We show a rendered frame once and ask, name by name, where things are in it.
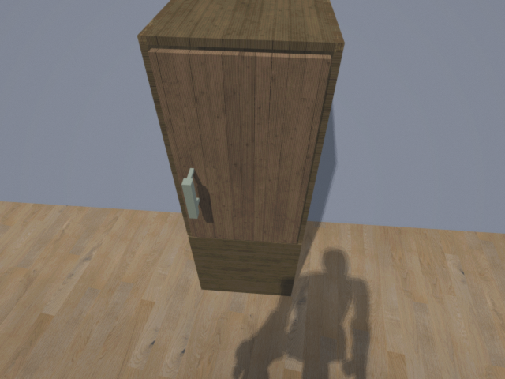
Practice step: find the cupboard door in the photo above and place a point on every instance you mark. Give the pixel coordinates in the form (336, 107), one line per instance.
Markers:
(247, 123)

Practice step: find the handle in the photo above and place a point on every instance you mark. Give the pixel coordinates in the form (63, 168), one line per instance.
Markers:
(190, 195)

